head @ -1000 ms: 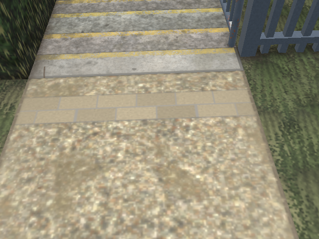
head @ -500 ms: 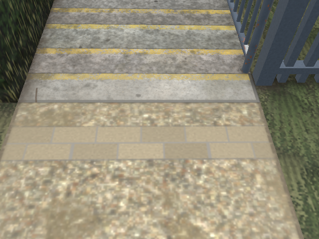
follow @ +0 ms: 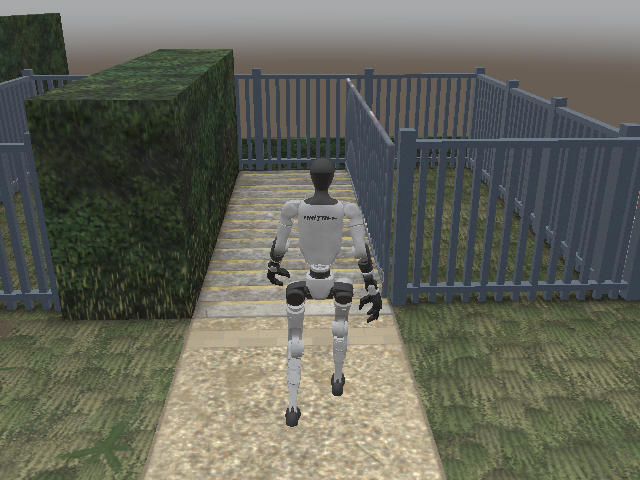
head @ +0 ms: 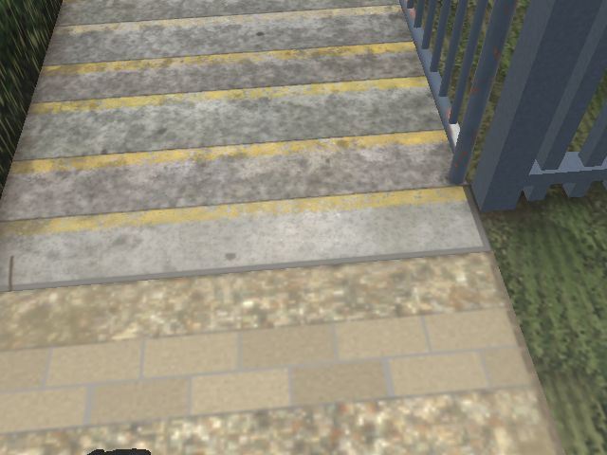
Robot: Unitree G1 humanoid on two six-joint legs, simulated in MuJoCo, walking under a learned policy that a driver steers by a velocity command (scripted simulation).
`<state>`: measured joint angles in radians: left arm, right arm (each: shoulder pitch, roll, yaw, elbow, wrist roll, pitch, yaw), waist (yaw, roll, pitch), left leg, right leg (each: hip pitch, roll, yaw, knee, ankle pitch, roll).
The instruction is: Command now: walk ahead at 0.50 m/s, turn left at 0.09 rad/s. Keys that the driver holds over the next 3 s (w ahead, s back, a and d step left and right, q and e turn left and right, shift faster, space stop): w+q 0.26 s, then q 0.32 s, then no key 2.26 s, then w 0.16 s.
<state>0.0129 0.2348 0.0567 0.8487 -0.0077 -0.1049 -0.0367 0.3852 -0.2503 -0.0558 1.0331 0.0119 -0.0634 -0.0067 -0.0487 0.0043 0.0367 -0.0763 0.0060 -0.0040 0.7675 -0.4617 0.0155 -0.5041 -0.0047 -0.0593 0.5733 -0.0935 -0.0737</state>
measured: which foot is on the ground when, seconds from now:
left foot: up 0.00-0.48, down 0.50-1.00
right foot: down 0.00-0.50, up 0.52-0.92, down 0.94-1.00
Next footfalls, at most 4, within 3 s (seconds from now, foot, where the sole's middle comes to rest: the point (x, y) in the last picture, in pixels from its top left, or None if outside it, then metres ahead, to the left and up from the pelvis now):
0.50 left None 0.40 0.14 -0.76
0.94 right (360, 451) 0.45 -0.09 -0.76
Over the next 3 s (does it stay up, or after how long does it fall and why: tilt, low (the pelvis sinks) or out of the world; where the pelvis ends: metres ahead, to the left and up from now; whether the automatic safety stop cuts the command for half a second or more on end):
stays up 0.41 0.01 0.02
